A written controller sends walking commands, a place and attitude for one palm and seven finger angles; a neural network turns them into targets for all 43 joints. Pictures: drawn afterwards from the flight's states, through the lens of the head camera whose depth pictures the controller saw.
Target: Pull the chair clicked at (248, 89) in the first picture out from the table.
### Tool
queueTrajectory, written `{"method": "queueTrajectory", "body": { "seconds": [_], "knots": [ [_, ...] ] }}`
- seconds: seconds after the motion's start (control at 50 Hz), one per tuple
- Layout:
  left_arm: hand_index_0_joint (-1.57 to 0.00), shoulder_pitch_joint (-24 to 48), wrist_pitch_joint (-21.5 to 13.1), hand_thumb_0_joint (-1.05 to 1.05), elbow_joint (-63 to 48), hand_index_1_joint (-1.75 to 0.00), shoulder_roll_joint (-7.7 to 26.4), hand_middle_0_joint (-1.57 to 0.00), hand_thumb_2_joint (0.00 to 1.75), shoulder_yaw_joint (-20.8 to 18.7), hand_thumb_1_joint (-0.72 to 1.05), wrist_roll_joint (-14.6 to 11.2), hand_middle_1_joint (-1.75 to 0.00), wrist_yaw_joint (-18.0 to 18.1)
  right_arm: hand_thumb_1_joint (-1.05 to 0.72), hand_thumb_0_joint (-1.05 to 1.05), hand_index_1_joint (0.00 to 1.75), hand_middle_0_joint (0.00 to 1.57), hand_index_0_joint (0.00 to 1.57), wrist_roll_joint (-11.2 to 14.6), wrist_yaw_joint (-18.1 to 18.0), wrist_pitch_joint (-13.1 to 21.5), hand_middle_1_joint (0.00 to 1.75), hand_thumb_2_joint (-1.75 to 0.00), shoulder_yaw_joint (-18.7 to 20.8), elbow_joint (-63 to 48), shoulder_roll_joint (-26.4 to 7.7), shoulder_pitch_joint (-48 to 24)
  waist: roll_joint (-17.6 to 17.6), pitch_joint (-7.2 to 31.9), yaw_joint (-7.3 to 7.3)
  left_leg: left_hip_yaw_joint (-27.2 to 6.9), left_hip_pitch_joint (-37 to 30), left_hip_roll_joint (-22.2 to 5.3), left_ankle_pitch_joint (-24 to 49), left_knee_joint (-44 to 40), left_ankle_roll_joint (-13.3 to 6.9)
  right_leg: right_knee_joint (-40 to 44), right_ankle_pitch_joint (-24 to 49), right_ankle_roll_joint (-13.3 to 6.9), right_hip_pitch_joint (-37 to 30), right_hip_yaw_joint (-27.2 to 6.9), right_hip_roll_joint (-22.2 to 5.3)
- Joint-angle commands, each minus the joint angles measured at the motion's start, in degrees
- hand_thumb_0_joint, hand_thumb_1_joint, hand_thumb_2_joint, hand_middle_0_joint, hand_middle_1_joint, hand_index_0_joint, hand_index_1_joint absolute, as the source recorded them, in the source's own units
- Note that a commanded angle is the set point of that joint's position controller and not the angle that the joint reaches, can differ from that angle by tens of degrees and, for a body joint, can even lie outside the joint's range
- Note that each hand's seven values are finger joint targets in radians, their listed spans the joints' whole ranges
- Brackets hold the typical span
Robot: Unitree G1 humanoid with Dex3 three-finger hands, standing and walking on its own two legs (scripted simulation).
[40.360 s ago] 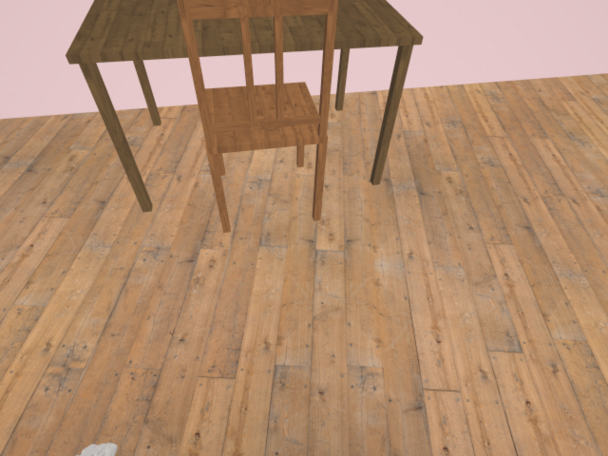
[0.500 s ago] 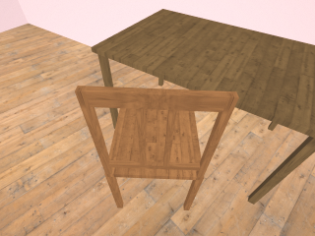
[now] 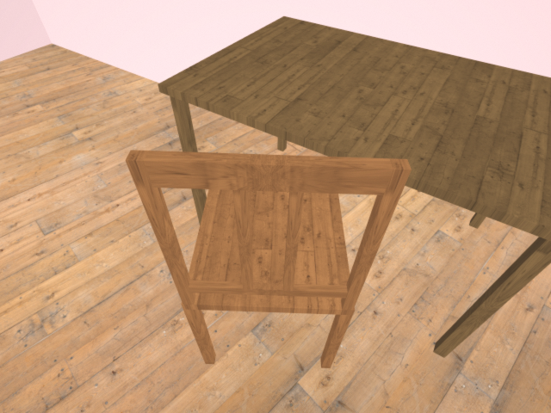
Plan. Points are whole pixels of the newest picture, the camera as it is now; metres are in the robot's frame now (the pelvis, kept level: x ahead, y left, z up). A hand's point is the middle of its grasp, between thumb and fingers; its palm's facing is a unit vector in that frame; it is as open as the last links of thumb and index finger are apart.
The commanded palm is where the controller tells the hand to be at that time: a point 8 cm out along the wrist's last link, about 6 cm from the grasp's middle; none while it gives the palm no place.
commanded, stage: look again from close up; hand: left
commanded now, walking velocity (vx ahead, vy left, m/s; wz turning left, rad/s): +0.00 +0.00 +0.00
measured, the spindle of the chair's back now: (244, 244) +0.44 +0.09 -0.07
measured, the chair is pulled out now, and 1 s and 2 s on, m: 0.20 0.20 0.20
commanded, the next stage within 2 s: none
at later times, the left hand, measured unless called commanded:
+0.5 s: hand out of the picture -0.02 +0.14 -0.18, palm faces +0.05 -0.99 -0.16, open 7.4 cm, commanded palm none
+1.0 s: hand out of the picture -0.02 +0.13 -0.17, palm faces +0.06 -0.98 -0.17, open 7.4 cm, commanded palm none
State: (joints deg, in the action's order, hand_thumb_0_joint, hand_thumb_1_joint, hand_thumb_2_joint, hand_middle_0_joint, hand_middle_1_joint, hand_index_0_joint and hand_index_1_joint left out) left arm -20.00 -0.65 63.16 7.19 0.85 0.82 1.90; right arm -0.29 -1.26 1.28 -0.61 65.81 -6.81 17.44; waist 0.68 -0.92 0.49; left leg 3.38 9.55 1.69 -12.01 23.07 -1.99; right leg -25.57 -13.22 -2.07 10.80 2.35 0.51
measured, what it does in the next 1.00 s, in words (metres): stands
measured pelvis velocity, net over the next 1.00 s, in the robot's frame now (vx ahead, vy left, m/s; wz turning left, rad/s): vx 0.01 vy -0.02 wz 0.01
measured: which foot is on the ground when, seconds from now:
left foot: down 0.00-1.00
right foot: down 0.00-1.00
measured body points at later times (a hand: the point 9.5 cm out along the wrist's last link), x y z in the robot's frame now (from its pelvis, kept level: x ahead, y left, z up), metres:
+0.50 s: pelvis +0.01 -0.01 +0.00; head +0.00 -0.02 +0.45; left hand -0.02 +0.19 -0.16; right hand -0.01 -0.22 -0.16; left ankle +0.01 +0.10 -0.74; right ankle +0.01 -0.09 -0.74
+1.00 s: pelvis +0.01 -0.02 +0.00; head +0.01 -0.03 +0.45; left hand -0.02 +0.18 -0.16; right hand -0.01 -0.23 -0.17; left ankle +0.01 +0.10 -0.74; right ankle +0.01 -0.09 -0.74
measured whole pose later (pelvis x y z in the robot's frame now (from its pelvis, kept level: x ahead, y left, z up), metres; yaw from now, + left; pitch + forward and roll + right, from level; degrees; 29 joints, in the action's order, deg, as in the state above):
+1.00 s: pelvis +0.01 -0.02 +0.00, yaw +1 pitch -1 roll +1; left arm -20.4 -1.0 63.2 6.8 0.8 0.5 1.9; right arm -0.2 -1.7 1.3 -0.9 66.5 -6.3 18.1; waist 0.2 -0.6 0.6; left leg 2.1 9.1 0.0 -12.8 23.2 0.0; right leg -24.8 -14.0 -4.0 9.8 3.5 2.2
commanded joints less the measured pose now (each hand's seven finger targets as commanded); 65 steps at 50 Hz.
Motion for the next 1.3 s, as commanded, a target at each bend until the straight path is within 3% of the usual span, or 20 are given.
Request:
{"method": "queueTrajectory", "body": {
  "seconds": [0.0,0.14,0.2,0.24,0.32,0.4,0.52,0.58,0.74,0.8,0.82,0.88,0.94,0.98,1.02,1.1,1.14,1.2,1.28],
  "knots": [
    [-0.20,-4.51,-0.96,0.00,-1.47,-0.30,4.91,-0.20,0.90,-0.79,0.90,-0.12,-0.30,0.47,-0.90,0.00,0.30,0.20,0.20,0.10,-0.35,0.66,0.30,-0.90,0.65,-1.14,-5.08,3.83,0.22,-3.95,-0.25,-7.24,1.25,-6.48,0.27,-5.12,-0.30,6.11,1.70,-0.74,4.02,-6.85,-6.15],
    [-0.20,-4.83,-1.00,0.00,-1.39,-0.30,4.79,-0.20,0.90,-0.80,0.90,-0.21,-0.30,0.51,-0.90,0.00,0.30,0.20,0.20,0.14,-0.46,0.67,0.30,-0.90,0.55,-1.01,-4.70,3.69,-0.59,-4.24,-0.05,-6.99,1.39,-6.26,1.99,-4.51,-0.30,6.37,2.42,-0.85,3.85,-7.01,-6.25],
    [-0.20,-4.99,-1.16,0.00,-1.37,-0.30,4.85,-0.20,0.90,-0.80,0.90,-0.24,-0.30,0.52,-0.90,0.00,0.30,0.20,0.20,0.16,-0.48,0.69,0.30,-0.90,0.47,-0.91,-4.58,3.96,0.74,-3.24,-0.14,-6.76,0.90,-6.18,3.08,-3.85,-0.23,6.49,3.06,-0.88,3.24,-7.20,-6.46],
    [-0.20,-4.81,-1.02,0.00,-1.45,-0.30,4.84,-0.20,0.90,-0.75,0.90,-0.24,-0.30,0.51,-0.90,0.00,0.30,0.20,0.20,0.17,-0.46,0.48,0.30,-0.90,0.53,-0.89,-4.51,3.67,0.13,-5.25,-0.14,-6.57,1.69,-6.01,1.34,-4.07,-0.09,7.24,0.74,-0.85,4.57,-7.34,-6.39],
    [-0.20,-4.78,-1.04,0.00,-1.42,-0.30,4.94,-0.20,0.90,-0.74,0.90,-0.31,-0.30,0.47,-0.90,0.00,0.30,0.20,0.20,0.20,-0.53,0.45,0.30,-0.90,0.49,-0.76,-4.15,3.75,-0.59,-5.09,-0.16,-6.39,1.19,-6.19,1.66,-4.22,-0.15,7.51,1.08,-0.94,4.48,-7.35,-6.17],
    [-0.20,-5.05,-1.20,0.00,-1.48,-0.30,4.78,-0.20,0.90,-0.79,0.90,-0.30,-0.30,0.51,-0.90,0.00,0.30,0.20,0.20,0.14,-0.57,0.65,0.30,-0.90,0.45,-0.76,-4.42,4.20,-0.21,-2.99,-0.23,-6.49,0.29,-6.25,3.72,-3.59,-0.11,6.86,3.49,-0.94,3.24,-7.41,-6.27],
    [-0.20,-4.84,-1.06,0.00,-1.34,-0.30,4.78,-0.20,0.90,-0.68,0.90,-0.38,-0.30,0.47,-0.90,0.00,0.30,0.20,0.20,0.23,-0.69,0.59,0.30,-0.90,0.36,-0.66,-4.24,3.84,-1.56,-4.77,-0.09,-6.37,0.98,-6.38,3.27,-4.15,-0.12,7.19,3.54,-0.96,3.58,-7.31,-6.01],
    [-0.20,-5.03,-1.13,0.00,-1.28,-0.30,4.85,-0.20,0.90,-0.74,0.90,-0.31,-0.30,0.50,-0.90,0.00,0.30,0.20,0.20,0.18,-0.63,0.48,0.30,-0.90,0.38,-0.65,-4.28,4.18,0.43,-4.44,-0.17,-6.10,0.97,-6.20,2.25,-3.75,0.01,7.75,1.84,-0.83,3.61,-7.51,-6.24],
    [-0.20,-4.95,-1.08,0.00,-1.35,-0.30,4.81,-0.20,0.90,-0.81,0.90,-0.33,-0.30,0.45,-0.90,0.00,0.30,0.20,0.20,0.16,-0.68,0.47,0.30,-0.90,0.35,-0.56,-4.09,4.31,-0.62,-5.12,-0.11,-6.19,1.39,-6.05,2.37,-3.79,0.02,7.95,1.55,-0.96,4.03,-7.68,-6.09],
    [-0.20,-5.25,-1.25,0.00,-1.27,-0.30,4.78,-0.20,0.90,-0.83,0.90,-0.38,-0.30,0.45,-0.90,0.00,0.30,0.20,0.20,0.12,-0.72,0.62,0.30,-0.90,0.30,-0.45,-4.14,4.89,0.61,-2.86,-0.18,-5.98,0.40,-6.21,3.81,-3.38,-0.02,7.58,3.49,-1.00,2.63,-7.61,-6.18],
    [-0.20,-5.17,-1.15,0.00,-1.22,-0.30,4.80,-0.20,0.90,-0.79,0.90,-0.45,-0.30,0.40,-0.90,0.00,0.30,0.20,0.20,0.19,-0.78,0.63,0.30,-0.90,0.31,-0.52,-4.18,4.32,-0.96,-3.81,0.02,-5.80,0.50,-6.25,3.75,-3.67,-0.06,7.67,3.85,-1.01,2.98,-7.41,-6.14],
    [-0.20,-5.43,-1.24,0.00,-1.20,-0.30,4.92,-0.20,0.90,-0.85,0.90,-0.39,-0.30,0.51,-0.90,0.00,0.30,0.20,0.20,0.21,-0.81,0.70,0.30,-0.90,0.23,-0.36,-4.15,4.76,0.42,-2.92,-0.01,-5.80,0.75,-6.24,4.47,-3.16,0.03,7.30,5.23,-0.87,1.74,-7.41,-6.37],
    [-0.20,-5.39,-1.11,0.00,-1.18,-0.30,4.88,-0.20,0.90,-0.88,0.90,-0.40,-0.30,0.50,-0.90,0.00,0.30,0.20,0.20,0.19,-0.83,0.52,0.30,-0.90,0.23,-0.39,-3.93,4.42,-0.30,-5.20,0.06,-5.75,1.90,-5.85,3.54,-3.21,0.16,7.87,3.62,-0.78,2.84,-7.52,-6.42],
    [-0.20,-5.56,-1.15,0.00,-1.16,-0.30,4.87,-0.20,0.90,-0.90,0.90,-0.42,-0.30,0.51,-0.90,0.00,0.30,0.20,0.20,0.16,-0.82,0.51,0.30,-0.90,0.27,-0.39,-3.99,4.67,0.53,-4.09,0.01,-5.79,1.03,-5.89,3.80,-2.96,0.11,7.91,3.51,-0.87,2.60,-7.52,-6.46],
    [-0.20,-5.49,-1.10,0.00,-1.19,-0.30,4.87,-0.20,0.90,-0.89,0.90,-0.50,-0.30,0.46,-0.90,0.00,0.30,0.20,0.20,0.18,-0.87,0.48,0.30,-0.90,0.24,-0.31,-3.86,4.46,-1.14,-4.61,0.08,-5.67,0.92,-5.96,3.65,-3.28,0.06,8.19,3.57,-0.91,2.83,-7.36,-6.31],
    [-0.20,-5.77,-1.32,0.00,-1.12,-0.30,4.86,-0.20,0.90,-1.03,0.90,-0.41,-0.30,0.53,-0.90,0.00,0.30,0.20,0.20,0.18,-0.92,0.72,0.30,-0.90,0.27,-0.32,-3.87,5.05,0.25,-2.61,-0.03,-5.76,0.46,-6.05,5.52,-2.69,0.08,7.38,6.87,-0.74,1.07,-7.19,-6.55],
    [-0.20,-5.89,-1.18,0.00,-1.03,-0.30,4.77,-0.20,0.90,-0.92,0.90,-0.43,-0.30,0.55,-0.90,0.00,0.30,0.20,0.20,0.19,-0.96,0.59,0.30,-0.90,0.25,-0.35,-3.92,4.46,-0.82,-4.61,0.13,-5.68,1.24,-5.97,4.81,-2.78,0.13,7.68,6.14,-0.67,2.21,-7.17,-6.50],
    [-0.20,-5.97,-1.28,0.00,-1.00,-0.30,4.90,-0.20,0.90,-0.99,0.90,-0.42,-0.30,0.56,-0.90,0.00,0.30,0.20,0.20,0.22,-0.97,0.66,0.30,-0.90,0.26,-0.30,-3.83,4.89,0.04,-3.12,0.02,-5.59,0.63,-6.10,5.16,-2.63,0.11,7.58,6.90,-0.60,1.24,-7.26,-6.53],
    [-0.20,-6.05,-1.19,0.00,-1.05,-0.30,4.82,-0.20,0.90,-0.99,0.90,-0.41,-0.30,0.52,-0.90,0.00,0.30,0.20,0.20,0.20,-0.99,0.55,0.30,-0.90,0.26,-0.26,-3.86,4.88,-0.10,-4.27,-0.03,-5.56,1.07,-5.95,4.31,-2.69,0.17,8.06,5.27,-0.64,1.99,-7.39,-6.53]
  ]
}}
